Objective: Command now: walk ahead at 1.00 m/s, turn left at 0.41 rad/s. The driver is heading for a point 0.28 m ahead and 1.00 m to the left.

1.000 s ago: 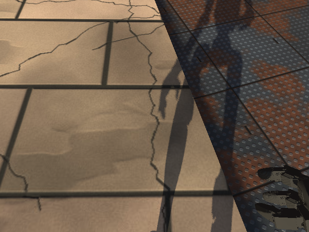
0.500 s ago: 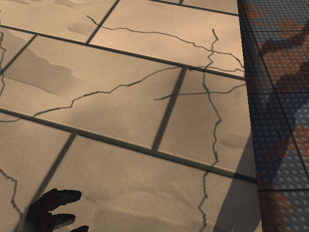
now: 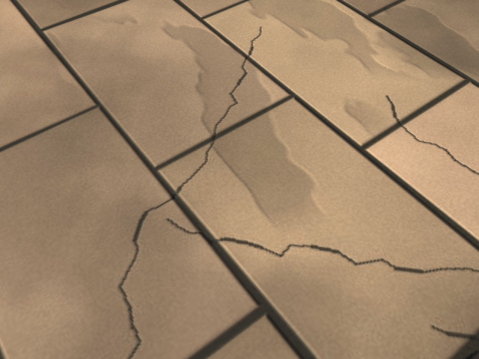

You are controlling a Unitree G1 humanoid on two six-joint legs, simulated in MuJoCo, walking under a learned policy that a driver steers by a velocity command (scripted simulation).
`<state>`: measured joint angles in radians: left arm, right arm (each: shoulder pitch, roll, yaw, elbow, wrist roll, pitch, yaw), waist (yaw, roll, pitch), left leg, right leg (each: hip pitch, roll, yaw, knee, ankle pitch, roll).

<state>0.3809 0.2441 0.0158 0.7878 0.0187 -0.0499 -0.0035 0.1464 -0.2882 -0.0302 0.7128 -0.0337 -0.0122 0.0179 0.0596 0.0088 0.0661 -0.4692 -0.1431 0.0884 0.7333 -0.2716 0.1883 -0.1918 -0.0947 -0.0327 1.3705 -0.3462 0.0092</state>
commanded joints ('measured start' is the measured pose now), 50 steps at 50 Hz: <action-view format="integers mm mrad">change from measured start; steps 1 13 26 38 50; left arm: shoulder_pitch -76 -390 -11 -16 -322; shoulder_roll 147 102 91 266 107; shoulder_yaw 22 0 47 80 -4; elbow -132 -214 19 33 -225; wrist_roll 13 1 12 5 51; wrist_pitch -23 -4 -56 -23 8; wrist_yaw -1 -39 -12 38 -12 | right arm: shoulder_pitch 169 325 111 121 214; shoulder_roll -168 -152 -10 -100 -165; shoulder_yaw -65 -42 5 -23 -71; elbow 10 133 36 12 71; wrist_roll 7 42 10 26 29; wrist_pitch -40 -123 -17 -30 -81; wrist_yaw -39 -14 19 43 -26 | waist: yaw -60 -105 -75 -251 -39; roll -114 -15 -29 -155 -76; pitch -75 25 25 -131 30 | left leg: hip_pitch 447 446 -214 200 156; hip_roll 307 218 250 31 148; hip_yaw -542 -201 -186 103 -510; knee -471 -665 616 7 -563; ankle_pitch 85 857 18 205 255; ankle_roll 113 1 -72 31 173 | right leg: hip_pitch -507 -266 12 286 -411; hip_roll -54 63 -200 -145 -37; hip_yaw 60 -93 170 -267 43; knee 14 -796 -1233 -837 -337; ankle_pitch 25 526 29 1486 7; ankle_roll -14 -80 -142 -39 74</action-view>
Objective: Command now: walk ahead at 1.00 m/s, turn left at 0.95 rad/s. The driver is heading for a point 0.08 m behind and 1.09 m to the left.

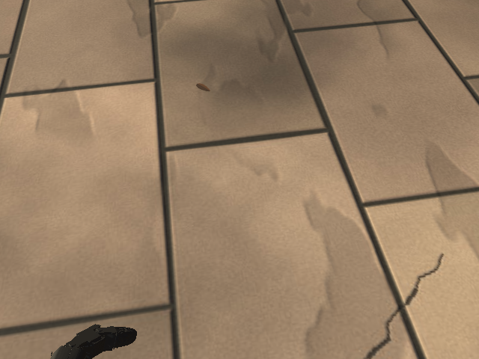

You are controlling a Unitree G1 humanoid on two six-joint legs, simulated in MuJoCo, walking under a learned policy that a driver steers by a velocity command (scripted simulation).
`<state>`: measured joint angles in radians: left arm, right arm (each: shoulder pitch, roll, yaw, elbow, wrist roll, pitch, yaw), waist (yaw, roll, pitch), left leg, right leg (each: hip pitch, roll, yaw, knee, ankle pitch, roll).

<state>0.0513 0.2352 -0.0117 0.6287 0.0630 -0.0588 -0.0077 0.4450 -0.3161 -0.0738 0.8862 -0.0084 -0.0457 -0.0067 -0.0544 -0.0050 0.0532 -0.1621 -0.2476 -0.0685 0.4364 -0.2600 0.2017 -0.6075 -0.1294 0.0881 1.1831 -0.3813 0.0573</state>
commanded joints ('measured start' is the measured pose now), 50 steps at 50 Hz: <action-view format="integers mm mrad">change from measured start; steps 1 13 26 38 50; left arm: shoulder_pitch -54 312 324 186 4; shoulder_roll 98 317 168 183 180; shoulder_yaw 15 125 81 54 46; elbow -93 -25 180 -40 -112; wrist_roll -2 4 -39 -9 -40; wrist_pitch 14 -5 -64 -30 11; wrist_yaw -12 36 7 13 3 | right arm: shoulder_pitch -79 -47 -546 -110 -72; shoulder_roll -137 -88 -8 -199 -202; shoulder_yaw -29 7 61 -47 -51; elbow -100 -171 -368 -182 -141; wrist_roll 1 18 -28 -12 7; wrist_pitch -49 -41 38 14 -36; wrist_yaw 2 -2 114 -14 15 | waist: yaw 57 127 40 50 34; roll -46 -333 -25 -82 31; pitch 58 -419 98 -48 -50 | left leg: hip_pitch -184 -577 -483 168 -33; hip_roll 228 149 295 386 243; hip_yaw -329 -96 183 -530 -372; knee -272 1038 434 -182 -80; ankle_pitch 293 -142 263 61 577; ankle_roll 141 -76 -50 202 19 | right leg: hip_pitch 36 1000 469 -161 359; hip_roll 10 -346 -78 9 116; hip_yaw -92 785 -351 -13 -67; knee -248 -889 -1095 183 -621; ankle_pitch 155 -364 653 -43 357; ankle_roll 27 -218 -83 -5 -22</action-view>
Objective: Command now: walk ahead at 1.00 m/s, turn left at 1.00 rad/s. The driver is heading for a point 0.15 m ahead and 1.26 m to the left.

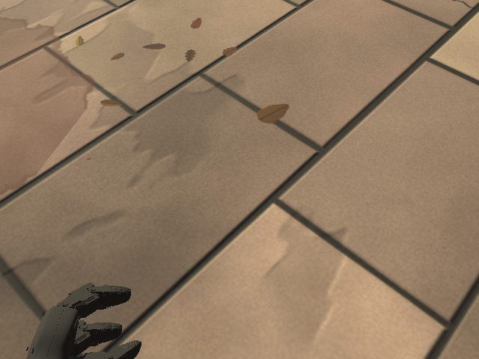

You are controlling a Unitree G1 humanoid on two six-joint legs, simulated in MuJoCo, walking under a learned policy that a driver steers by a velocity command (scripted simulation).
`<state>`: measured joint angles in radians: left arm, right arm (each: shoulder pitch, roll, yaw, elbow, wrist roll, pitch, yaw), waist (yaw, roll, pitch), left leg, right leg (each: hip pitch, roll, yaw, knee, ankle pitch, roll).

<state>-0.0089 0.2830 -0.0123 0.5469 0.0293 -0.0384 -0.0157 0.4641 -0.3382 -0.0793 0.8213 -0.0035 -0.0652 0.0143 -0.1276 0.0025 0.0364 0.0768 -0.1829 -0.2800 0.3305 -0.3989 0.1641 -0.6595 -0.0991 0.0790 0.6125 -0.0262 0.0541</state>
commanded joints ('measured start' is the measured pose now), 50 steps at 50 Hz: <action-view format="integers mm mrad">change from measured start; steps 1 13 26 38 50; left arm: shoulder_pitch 183 382 395 10 350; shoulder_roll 176 79 131 60 118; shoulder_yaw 67 74 81 20 96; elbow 2 206 57 -45 135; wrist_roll -7 -5 1 3 21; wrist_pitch -14 -63 -21 1 -28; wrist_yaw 23 6 16 -5 11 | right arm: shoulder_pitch -101 -410 -132 -129 -253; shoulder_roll -211 10 -311 -144 -62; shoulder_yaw -52 50 -65 -29 27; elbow -74 -266 -173 -99 -111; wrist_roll -4 -35 -29 -3 -45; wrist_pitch -14 61 80 -24 -15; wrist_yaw -5 64 4 -2 11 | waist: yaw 171 128 49 104 195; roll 7 -84 248 -2 -2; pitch -115 33 -289 44 -51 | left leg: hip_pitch -240 -904 412 -472 -795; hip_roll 168 275 388 145 169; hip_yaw -143 213 -369 -114 136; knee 196 957 164 -151 1011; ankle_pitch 839 208 175 427 132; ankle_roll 29 -55 322 131 -45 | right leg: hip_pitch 537 571 -147 247 669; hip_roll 113 -208 120 11 -194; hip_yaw -64 -50 -193 -72 422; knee -50 -429 1083 117 -352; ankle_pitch -100 -25 -490 53 -490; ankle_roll -30 -108 4 23 -217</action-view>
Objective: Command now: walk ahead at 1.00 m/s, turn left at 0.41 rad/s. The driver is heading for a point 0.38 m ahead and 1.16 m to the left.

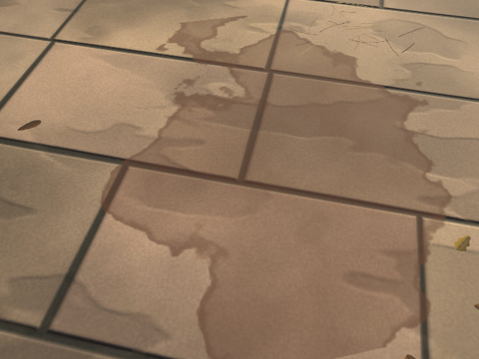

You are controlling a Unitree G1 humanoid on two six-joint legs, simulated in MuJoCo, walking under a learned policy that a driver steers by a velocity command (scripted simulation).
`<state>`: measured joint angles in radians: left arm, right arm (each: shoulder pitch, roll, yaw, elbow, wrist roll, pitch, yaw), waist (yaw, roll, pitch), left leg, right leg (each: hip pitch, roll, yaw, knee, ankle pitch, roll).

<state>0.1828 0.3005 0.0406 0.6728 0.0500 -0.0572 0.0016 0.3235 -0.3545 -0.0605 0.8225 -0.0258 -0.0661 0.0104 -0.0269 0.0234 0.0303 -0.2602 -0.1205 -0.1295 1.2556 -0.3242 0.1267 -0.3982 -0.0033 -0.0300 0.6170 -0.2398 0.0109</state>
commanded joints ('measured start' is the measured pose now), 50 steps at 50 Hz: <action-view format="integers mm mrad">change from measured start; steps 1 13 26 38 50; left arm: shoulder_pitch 183 311 -15 336 141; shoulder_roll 83 189 64 320 64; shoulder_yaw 34 34 -19 65 19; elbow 46 192 -43 -3 126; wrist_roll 2 -49 16 44 -28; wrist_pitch -18 -61 9 -13 -60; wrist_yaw -6 -20 -29 33 -6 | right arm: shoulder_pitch -120 -386 32 152 -336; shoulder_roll -17 7 -54 47 42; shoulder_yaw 16 64 -14 -6 37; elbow -135 -242 -7 -63 -248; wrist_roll -24 -24 21 59 -4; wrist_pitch -7 1 -27 -35 56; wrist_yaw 28 62 -20 -7 83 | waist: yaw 66 -1 61 156 -2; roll -68 -112 3 -377 -95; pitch -24 36 75 -419 86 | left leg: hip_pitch -451 -138 16 -378 -459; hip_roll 114 72 211 -35 205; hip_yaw -29 240 -290 -43 169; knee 58 -608 -1127 85 -256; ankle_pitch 44 285 83 -174 274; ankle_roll -12 23 218 -9 3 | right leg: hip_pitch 352 351 -260 887 275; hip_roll -269 -214 -135 -480 -235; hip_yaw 461 -51 57 685 -157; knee -365 -505 387 -234 -495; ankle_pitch -207 932 -142 -484 391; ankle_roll -174 -127 37 -120 -51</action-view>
